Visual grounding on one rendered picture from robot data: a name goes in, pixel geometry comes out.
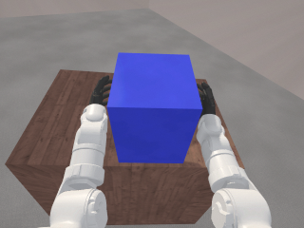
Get robot left forearm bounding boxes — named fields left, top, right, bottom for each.
left=49, top=104, right=108, bottom=225

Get carton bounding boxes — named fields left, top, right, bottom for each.
left=106, top=52, right=203, bottom=163

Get right robot upper arm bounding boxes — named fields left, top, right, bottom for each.
left=211, top=188, right=272, bottom=228

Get right robot hand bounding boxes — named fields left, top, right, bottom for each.
left=197, top=82, right=216, bottom=118

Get robot right forearm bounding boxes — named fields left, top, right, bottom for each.
left=196, top=114, right=272, bottom=224

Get left robot hand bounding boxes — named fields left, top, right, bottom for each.
left=89, top=75, right=113, bottom=106

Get left robot upper arm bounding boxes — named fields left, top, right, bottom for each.
left=38, top=188, right=108, bottom=228

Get pedestal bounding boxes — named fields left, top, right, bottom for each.
left=5, top=69, right=245, bottom=225

